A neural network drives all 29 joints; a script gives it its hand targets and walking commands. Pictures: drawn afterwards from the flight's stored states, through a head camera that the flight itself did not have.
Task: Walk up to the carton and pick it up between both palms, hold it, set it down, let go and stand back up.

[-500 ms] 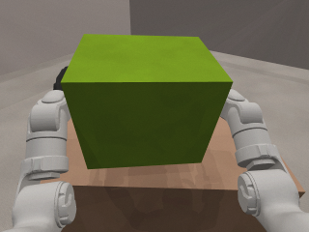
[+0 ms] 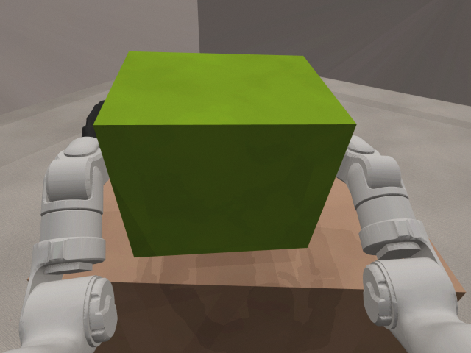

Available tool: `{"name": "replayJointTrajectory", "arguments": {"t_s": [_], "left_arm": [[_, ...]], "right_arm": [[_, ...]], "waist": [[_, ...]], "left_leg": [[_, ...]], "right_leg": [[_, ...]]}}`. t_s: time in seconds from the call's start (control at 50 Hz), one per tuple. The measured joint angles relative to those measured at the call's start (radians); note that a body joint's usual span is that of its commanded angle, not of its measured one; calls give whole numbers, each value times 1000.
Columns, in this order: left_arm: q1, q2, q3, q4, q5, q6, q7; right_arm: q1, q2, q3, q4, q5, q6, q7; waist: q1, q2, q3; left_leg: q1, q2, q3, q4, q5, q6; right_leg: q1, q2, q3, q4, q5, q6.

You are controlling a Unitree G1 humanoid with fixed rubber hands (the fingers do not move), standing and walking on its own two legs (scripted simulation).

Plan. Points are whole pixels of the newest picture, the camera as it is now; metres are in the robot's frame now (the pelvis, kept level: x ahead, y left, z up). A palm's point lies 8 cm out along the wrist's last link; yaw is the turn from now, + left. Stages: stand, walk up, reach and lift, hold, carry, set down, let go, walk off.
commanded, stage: hold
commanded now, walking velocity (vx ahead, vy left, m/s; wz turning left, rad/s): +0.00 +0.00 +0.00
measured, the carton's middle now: (221, 153) +0.39 +0.03 +0.22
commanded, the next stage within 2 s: none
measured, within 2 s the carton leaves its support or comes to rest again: neither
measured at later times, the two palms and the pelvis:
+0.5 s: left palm (96, 146) +0.36 +0.22 +0.25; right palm (338, 144) +0.38 -0.17 +0.24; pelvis +0.00 +0.00 +0.00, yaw +0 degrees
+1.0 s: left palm (97, 146) +0.36 +0.22 +0.25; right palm (339, 144) +0.38 -0.17 +0.24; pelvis +0.00 +0.00 +0.00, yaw +0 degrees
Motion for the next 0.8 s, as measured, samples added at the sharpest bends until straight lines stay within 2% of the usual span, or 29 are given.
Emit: {"name": "replayJointTrajectory", "arguments": {"t_s": [0.8], "left_arm": [[0, -5, 0, -3, 0, 1, 1]], "right_arm": [[3, -3, 0, 0, -1, 1, 0]], "waist": [[0, 0, 0]], "left_leg": [[0, 0, 0, 0, 0, 0]], "right_leg": [[0, 0, 1, 0, -1, 0]]}}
